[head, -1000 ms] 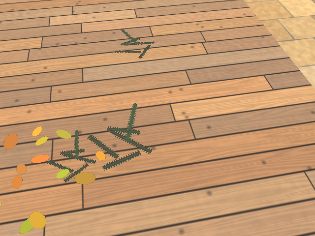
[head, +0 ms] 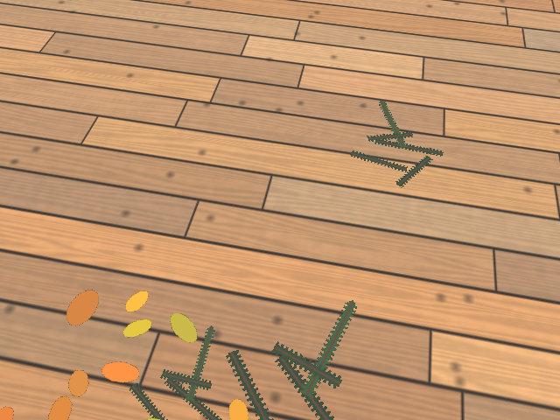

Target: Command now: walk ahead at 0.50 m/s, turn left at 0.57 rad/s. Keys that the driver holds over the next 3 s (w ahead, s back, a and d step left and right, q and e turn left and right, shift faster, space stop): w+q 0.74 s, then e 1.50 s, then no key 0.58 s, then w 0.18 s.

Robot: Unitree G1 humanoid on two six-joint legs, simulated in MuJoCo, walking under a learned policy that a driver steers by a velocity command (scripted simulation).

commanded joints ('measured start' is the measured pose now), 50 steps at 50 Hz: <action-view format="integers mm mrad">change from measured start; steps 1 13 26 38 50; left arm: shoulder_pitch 14 -305 -11 88 116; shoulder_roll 115 83 77 180 125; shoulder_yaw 36 20 31 57 20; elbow -89 -229 -155 -65 -20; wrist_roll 22 13 29 7 -3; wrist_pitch -3 -2 10 35 100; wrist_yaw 4 -18 -13 -2 6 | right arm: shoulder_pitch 6 178 99 -188 -27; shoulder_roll -90 -144 -94 -35 -89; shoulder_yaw -16 -29 -11 17 8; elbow -78 -53 -143 -241 -143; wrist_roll -2 15 16 7 -26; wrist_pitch -19 2 26 17 -1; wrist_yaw -11 -52 -37 9 -18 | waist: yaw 32 -72 13 95 17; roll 6 107 -97 -42 101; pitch -110 -56 -48 26 -204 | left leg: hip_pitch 228 210 -316 -309 253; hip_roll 270 213 204 188 395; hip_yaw -385 -372 -142 -27 -168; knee -279 -189 702 183 -151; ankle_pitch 228 131 -140 172 634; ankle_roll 209 113 -74 -74 149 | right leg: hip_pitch -214 -130 261 379 -122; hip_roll -73 54 -195 -202 -59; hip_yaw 58 37 208 -127 48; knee -96 -745 -1066 -1074 -98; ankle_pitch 68 436 218 506 -124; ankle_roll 13 46 -164 -141 78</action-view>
